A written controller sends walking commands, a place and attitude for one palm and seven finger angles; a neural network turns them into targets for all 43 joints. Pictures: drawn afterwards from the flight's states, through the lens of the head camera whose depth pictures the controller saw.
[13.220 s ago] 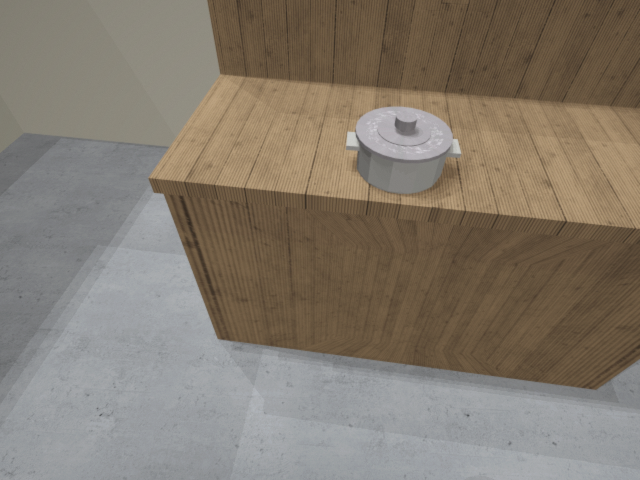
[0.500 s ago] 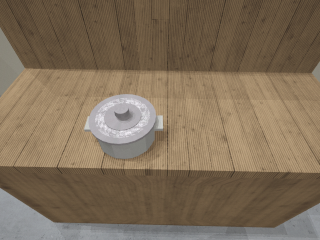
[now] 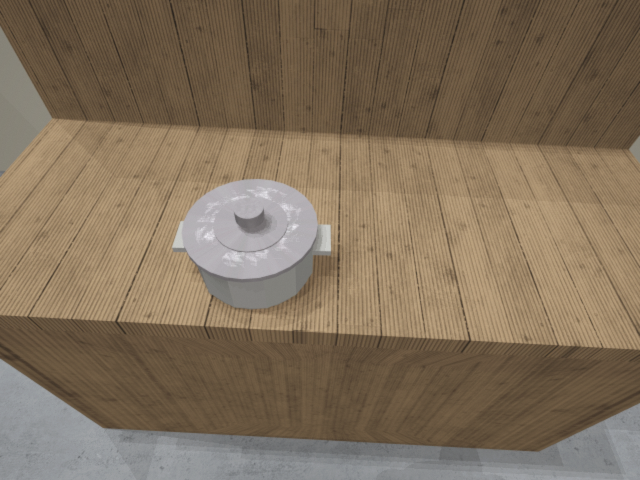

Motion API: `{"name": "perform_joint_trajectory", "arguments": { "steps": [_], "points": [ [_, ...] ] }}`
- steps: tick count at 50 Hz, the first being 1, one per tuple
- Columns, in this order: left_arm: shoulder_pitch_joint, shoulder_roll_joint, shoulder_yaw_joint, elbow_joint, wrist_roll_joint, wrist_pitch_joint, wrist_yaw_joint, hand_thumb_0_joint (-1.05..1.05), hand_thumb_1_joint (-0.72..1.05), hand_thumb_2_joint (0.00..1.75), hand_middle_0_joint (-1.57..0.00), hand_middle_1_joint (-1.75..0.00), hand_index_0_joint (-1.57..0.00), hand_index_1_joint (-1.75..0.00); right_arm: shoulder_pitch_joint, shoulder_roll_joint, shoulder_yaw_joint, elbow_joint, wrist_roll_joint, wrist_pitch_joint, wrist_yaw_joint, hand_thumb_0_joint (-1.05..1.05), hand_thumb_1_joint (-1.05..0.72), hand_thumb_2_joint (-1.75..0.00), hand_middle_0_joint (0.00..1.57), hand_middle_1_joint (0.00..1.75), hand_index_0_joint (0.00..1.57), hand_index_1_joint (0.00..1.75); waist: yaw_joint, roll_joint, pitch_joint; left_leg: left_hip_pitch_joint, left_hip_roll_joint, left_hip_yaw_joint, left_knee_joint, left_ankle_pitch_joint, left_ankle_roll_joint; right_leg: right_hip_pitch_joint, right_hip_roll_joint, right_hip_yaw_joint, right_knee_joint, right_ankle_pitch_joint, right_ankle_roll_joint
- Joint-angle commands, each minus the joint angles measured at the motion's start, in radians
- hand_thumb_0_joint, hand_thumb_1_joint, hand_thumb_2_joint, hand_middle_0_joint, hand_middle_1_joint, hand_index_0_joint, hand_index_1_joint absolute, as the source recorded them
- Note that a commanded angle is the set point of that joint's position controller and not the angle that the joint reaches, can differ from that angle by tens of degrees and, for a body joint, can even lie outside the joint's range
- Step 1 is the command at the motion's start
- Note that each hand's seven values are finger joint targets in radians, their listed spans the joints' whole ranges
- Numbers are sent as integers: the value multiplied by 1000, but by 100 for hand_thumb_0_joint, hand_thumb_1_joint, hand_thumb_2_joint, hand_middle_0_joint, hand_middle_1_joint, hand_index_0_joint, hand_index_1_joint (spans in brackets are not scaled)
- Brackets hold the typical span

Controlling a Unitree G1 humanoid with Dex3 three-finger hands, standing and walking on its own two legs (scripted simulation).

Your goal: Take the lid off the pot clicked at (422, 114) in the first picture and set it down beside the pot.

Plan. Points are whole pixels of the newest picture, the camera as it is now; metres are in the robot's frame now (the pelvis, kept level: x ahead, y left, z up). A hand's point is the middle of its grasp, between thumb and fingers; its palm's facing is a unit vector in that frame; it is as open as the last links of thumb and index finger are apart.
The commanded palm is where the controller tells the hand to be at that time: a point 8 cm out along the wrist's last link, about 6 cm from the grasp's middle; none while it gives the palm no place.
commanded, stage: look again from close up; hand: left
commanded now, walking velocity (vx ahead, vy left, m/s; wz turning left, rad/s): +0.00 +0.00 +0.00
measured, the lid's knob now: (249, 212) +0.44 +0.13 +0.08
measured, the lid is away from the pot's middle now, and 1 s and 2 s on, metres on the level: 0.00 0.00 0.00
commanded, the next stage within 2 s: lift the closed hand beside the body in 0.66 s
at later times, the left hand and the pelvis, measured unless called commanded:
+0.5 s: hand out of the picture +0.00 +0.15 -0.18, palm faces +0.02 -0.99 -0.17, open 7.4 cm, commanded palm none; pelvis +0.00 -0.01 +0.00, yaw +0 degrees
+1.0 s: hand out of the picture +0.13 +0.18 -0.07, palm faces +0.12 -0.95 -0.29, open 6.2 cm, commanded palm +0.08 +0.23 -0.03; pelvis -0.02 +0.00 +0.00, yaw +2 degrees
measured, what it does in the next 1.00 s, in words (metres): stands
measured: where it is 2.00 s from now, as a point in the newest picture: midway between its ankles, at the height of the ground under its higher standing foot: outside the picture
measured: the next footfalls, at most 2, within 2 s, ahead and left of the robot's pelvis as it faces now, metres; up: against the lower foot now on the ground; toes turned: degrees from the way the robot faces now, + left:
none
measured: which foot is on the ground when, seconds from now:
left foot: down 0.00-1.00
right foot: down 0.00-1.00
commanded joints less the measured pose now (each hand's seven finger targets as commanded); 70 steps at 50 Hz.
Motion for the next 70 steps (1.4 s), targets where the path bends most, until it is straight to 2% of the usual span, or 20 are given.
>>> {"name": "perform_joint_trajectory", "arguments": {
  "steps": [1, 37, 38, 39, 40, 42, 43, 44, 45, 48, 49, 51, 53, 55, 57, 60, 63, 67, 69, 70],
  "points": [
    [63, 101, 20, -35, -3, -12, 8, 0, 90, 90, -20, -30, -20, -30, 45, -93, -16, -29, 4, -22, -4, 0, -90, -90, 20, 30, 20, 30, -4, 34, 2, 22, 122, -127, -103, 192, 6, -23, -80, 91, -87, 145, -49],
    [97, 67, 12, 22, -5, -18, 9, 0, 90, 90, -20, -30, -20, -30, 95, -43, -11, 58, 9, -22, -8, 0, -90, -90, 20, 30, 20, 30, 0, 15, 45, 8, 121, -122, -128, 153, 2, -9, -92, 90, -138, 143, -51],
    [135, 100, 20, 63, 10, -38, 40, 0, 90, 90, -20, -30, -20, -30, -25, -96, -15, -15, 10, -21, -1, 0, -90, -90, 20, 30, 20, 30, 30, 44, 30, -29, 114, -84, 54, 226, -30, -13, -124, 122, -136, 435, -39],
    [-529, 428, 145, -1214, -156, -178, 84, 0, 90, 90, -24, -35, -24, -35, -75, -263, -45, -330, 40, -167, -12, 0, -90, -90, 20, 30, 20, 30, -9, 259, -349, 161, 21, -124, -36, 255, -50, 99, -67, 85, -81, 418, -52],
    [-209, 253, -16, -1162, -80, -107, 124, 0, 90, 90, -29, -40, -29, -40, -97, -153, -5, -340, 82, -262, -49, 0, -90, -90, 20, 30, 20, 30, 28, 343, -393, 197, 36, -68, -72, 346, -79, 122, -45, 45, -52, 358, -86],
    [36, 24, -99, -993, -73, 48, 141, 0, 90, 90, -38, -49, -38, -49, -97, -147, -5, -299, 99, -283, -53, 0, -90, -90, 20, 30, 20, 30, 5, 195, -285, 155, 55, -109, -127, 311, -73, 90, -24, -30, -74, 222, -59],
    [34, -19, -152, -1029, -64, 62, 130, 0, 90, 90, -42, -54, -42, -54, -99, -159, 8, -330, 85, -301, -49, 0, -90, -90, 20, 30, 20, 30, 4, 135, -220, 149, 45, -121, -131, 296, -54, 73, -10, -58, -80, 207, -50],
    [154, -123, -207, -845, -38, 77, 114, 0, 90, 90, -46, -59, -46, -59, -137, -153, 9, -332, 71, -304, -43, 0, -90, -90, 20, 30, 20, 30, -2, -24, -77, 93, 48, -123, -128, 254, -35, 12, 2, -73, -110, 182, -41],
    [189, -128, -199, -689, -15, 79, 105, 0, 90, 90, -51, -64, -51, -64, -142, -181, -3, -332, 46, -287, -25, 0, -90, -90, 20, 30, 20, 30, -5, -128, 36, 14, 42, -132, -115, 194, -22, -61, 14, -82, -112, 150, -37],
    [356, 32, -11, -728, 6, 39, 61, 0, 90, 90, -64, -78, -64, -78, -190, -198, -56, -422, 28, -220, 8, 0, -90, -90, 20, 30, 20, 30, 46, -222, 89, -105, 50, -120, -109, 80, -26, -104, 1, -75, -104, 46, -31],
    [472, 127, 109, -782, -7, 20, 60, 0, 90, 90, -68, -83, -68, -83, -213, -189, -64, -454, 32, -207, 9, 0, -90, -90, 20, 30, 20, 30, 89, -183, 34, -98, 49, -104, -116, 83, -34, -37, -7, -69, -107, 35, -39],
    [408, 245, 197, -1114, -29, -37, 53, 0, 90, 90, -77, -92, -77, -92, -247, -188, -54, -563, 36, -203, 6, 0, -90, -90, 20, 30, 20, 30, 96, -81, -76, -56, 35, -91, -119, 94, -41, 30, -16, -38, -92, 46, -41],
    [335, 185, 142, -1232, -39, -55, 50, 0, 90, 90, -86, -102, -86, -102, -254, -165, -40, -608, 37, -192, -7, 0, -90, -90, 20, 30, 20, 30, 66, 16, -63, -10, 39, -73, -117, 82, -36, 8, -18, -20, -102, 54, -39],
    [241, 114, 75, -1186, -36, -50, 42, 0, 90, 90, -95, -112, -95, -112, -243, -162, -32, -618, 33, -162, -17, 0, -90, -90, 20, 30, 20, 30, 19, 67, 46, -31, 34, -58, -98, 8, -33, -80, -12, -13, -142, 11, -36],
    [164, 120, 73, -1182, -37, -61, 38, 0, 90, 90, -104, -121, -104, -121, -218, -163, -29, -625, 33, -147, -29, 0, -90, -90, 20, 30, 20, 30, 2, 109, 68, -25, 27, -54, -90, -43, -28, -105, -8, -8, -154, -22, -37],
    [126, 195, 123, -1357, -40, -90, 46, 0, 90, 90, -117, -136, -117, -136, -218, -166, -24, -664, 26, -146, -48, 0, -90, -90, 20, 30, 20, 30, 17, 165, -45, 56, 22, -60, -85, -16, -20, -48, -12, -2, -170, -15, -42],
    [233, 218, 158, -1424, -49, -86, 61, 0, 90, 90, -130, -150, -130, -150, -207, -156, -14, -665, 16, -165, -59, 0, -90, -90, 20, 30, 20, 30, 40, 155, -123, 102, 25, -70, -91, 56, -16, 24, -14, -5, -164, 28, -45],
    [293, 155, 128, -1270, -47, -68, 46, 0, 90, 90, -130, -150, -130, -150, -222, -162, -23, -638, 20, -150, -64, 0, -90, -90, 20, 30, 20, 30, 24, -36, 24, 48, 29, -66, -88, 13, -8, -46, -3, -14, -201, -29, -29],
    [305, 199, 177, -1264, -40, -77, 46, 0, 90, 90, -130, -150, -130, -150, -232, -167, -28, -629, 23, -151, -64, 0, -90, -90, 20, 30, 20, 30, 32, -40, 41, 46, 29, -63, -87, -1, -7, -54, -3, -8, -216, -55, -28],
    [281, 217, 183, -1343, -39, -90, 45, 0, 90, 90, -130, -150, -130, -150, -233, -170, -26, -639, 20, -159, -63, 0, -90, -90, 20, 30, 20, 30, 38, -6, -8, 63, 26, -67, -92, 13, -5, -28, -9, -5, -208, -43, -29]
  ]
}}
